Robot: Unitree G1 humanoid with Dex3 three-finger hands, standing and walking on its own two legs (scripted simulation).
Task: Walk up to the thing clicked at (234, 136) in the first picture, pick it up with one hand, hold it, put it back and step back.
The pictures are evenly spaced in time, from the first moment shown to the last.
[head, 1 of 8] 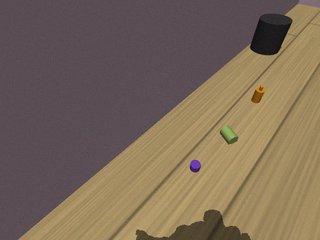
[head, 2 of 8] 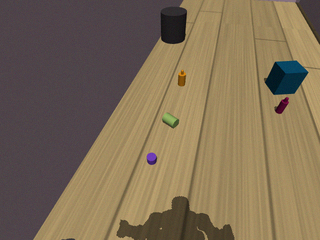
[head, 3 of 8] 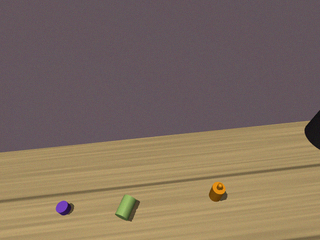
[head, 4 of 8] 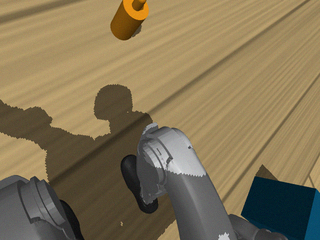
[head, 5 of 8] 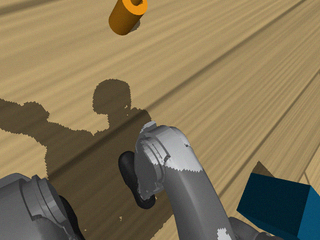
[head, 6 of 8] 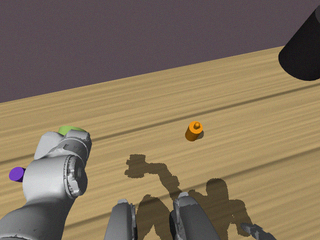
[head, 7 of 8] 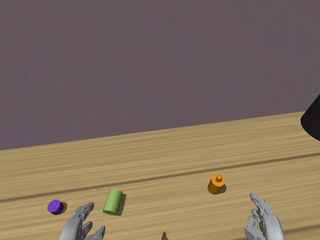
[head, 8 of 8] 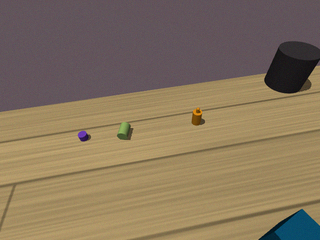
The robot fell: no
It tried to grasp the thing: yes
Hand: left
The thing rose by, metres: 0.67
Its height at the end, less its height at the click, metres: +0.00
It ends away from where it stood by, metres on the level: 0.06
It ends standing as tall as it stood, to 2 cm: yes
